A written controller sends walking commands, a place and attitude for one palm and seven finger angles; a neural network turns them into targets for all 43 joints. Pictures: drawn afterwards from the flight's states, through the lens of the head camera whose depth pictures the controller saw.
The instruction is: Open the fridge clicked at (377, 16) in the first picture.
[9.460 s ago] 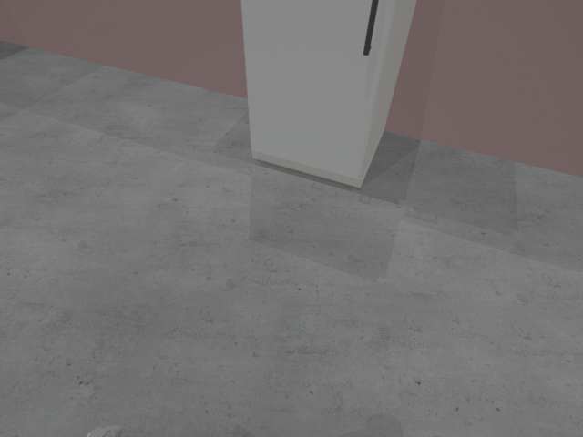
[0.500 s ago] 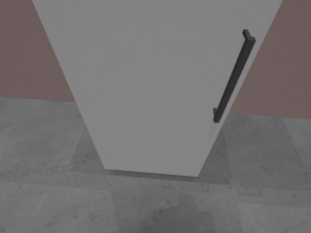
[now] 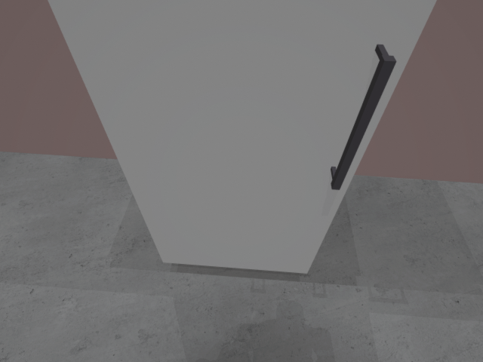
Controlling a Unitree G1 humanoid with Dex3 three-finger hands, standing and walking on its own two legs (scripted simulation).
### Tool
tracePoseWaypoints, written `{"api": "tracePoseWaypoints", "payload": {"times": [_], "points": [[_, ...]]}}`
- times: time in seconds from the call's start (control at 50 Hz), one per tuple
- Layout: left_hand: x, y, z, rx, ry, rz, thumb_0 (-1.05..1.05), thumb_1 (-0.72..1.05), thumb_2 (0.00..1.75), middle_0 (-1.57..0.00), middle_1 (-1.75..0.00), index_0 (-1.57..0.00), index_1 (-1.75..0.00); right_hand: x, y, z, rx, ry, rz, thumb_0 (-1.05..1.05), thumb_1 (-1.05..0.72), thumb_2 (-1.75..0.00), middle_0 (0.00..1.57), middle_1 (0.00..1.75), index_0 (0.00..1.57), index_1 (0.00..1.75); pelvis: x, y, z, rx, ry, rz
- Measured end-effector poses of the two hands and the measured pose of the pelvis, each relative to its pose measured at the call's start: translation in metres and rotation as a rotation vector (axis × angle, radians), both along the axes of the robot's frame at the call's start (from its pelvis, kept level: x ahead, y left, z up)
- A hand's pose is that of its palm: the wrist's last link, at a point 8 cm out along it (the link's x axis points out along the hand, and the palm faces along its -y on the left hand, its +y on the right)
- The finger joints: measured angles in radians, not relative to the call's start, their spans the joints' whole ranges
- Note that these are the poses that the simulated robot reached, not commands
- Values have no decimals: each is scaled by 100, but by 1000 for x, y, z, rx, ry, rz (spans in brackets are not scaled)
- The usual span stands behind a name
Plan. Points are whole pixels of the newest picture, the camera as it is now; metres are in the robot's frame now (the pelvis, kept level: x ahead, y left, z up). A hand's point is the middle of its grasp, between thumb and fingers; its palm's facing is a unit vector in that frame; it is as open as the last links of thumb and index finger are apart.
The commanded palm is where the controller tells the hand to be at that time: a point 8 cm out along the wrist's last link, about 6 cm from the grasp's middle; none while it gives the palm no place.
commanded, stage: raise the hand to about handle height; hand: right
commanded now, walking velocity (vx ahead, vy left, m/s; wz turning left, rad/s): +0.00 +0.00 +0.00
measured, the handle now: (354, 129) +0.53 -0.20 +0.10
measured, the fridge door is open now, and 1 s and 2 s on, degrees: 0 0 0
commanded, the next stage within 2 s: none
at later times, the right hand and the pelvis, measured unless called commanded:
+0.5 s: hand out of the picture +0.12 -0.22 -0.05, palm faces +0.22 +0.98 -0.02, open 9.1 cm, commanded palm +0.13 -0.26 -0.02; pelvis -0.03 +0.00 -0.08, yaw -3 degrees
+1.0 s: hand (421, 322) +0.19 -0.25 +0.01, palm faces +0.09 +0.99 -0.09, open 12.1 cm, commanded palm +0.17 -0.30 +0.03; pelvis -0.02 -0.01 -0.06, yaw -3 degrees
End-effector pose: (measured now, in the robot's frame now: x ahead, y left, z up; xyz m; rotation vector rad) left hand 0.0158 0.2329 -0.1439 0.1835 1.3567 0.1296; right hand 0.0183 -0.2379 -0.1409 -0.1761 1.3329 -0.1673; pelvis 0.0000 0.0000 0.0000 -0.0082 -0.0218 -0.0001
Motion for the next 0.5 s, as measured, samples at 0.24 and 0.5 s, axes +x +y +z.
{"api": "tracePoseWaypoints", "payload": {"times": [0.24,0.5], "points": [[112,11,40,44,-690,-39,1,91,90,-21,-30,-20,-30,168,-7,164,21,-1289,1,1,-80,-85,20,37,21,36,-12,-2,-23,-9,79,-12],[188,8,43,118,-861,-279,1,91,90,-20,-29,-20,-30,71,-32,94,26,-1247,-21,1,-51,-73,23,55,23,54,-26,2,-77,27,197,-46]]}}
